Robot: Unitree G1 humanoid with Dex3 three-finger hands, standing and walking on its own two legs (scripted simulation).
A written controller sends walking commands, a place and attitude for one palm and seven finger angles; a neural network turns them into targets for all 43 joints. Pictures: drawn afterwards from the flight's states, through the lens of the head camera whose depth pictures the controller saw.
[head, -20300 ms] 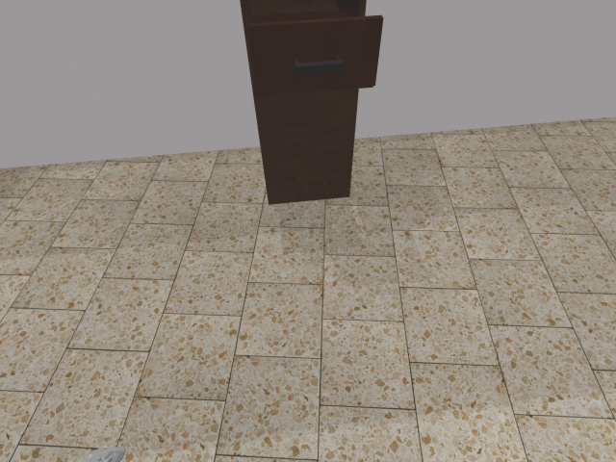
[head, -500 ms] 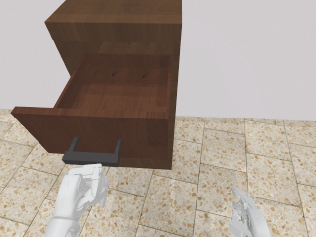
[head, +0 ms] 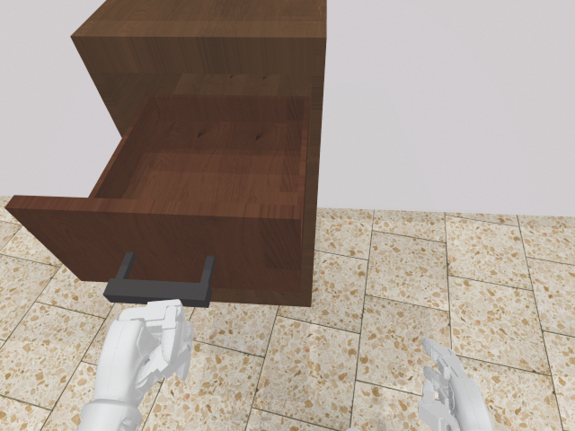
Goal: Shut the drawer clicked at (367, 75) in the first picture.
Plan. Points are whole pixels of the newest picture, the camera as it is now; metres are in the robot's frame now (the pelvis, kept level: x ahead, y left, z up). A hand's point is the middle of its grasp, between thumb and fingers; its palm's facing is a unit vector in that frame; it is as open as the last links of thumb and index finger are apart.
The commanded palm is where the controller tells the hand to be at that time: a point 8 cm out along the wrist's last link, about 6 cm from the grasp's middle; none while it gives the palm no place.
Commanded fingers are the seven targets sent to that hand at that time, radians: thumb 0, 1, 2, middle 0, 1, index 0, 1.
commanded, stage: push the drawer shut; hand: left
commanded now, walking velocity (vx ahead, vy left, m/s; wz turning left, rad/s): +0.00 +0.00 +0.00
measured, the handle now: (164, 277) +0.29 +0.18 +0.08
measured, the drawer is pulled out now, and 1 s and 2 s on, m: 0.29 0.20 0.07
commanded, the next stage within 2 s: none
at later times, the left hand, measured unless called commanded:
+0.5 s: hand (190, 318) +0.24 +0.13 +0.08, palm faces -0.03 -1.00 -0.06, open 3.2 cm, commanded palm +0.23 +0.19 +0.08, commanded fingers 0.00 0.90 0.90 -1.40 -1.60 -1.40 -1.60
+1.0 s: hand (197, 274) +0.30 +0.14 +0.08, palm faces -0.04 -1.00 -0.04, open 3.2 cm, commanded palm +0.29 +0.20 +0.08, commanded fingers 0.00 0.90 0.90 -1.40 -1.60 -1.40 -1.60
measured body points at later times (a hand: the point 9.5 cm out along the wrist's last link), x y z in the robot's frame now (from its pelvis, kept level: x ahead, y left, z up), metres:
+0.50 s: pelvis -0.01 -0.01 +0.01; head +0.03 -0.03 +0.45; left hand +0.24 +0.19 +0.08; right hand +0.17 -0.24 -0.08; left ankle -0.03 +0.09 -0.69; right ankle +0.01 -0.08 -0.69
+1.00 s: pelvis -0.01 +0.00 +0.01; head +0.03 -0.02 +0.46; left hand +0.30 +0.19 +0.08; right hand +0.14 -0.24 -0.08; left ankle -0.03 +0.09 -0.69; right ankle +0.01 -0.08 -0.69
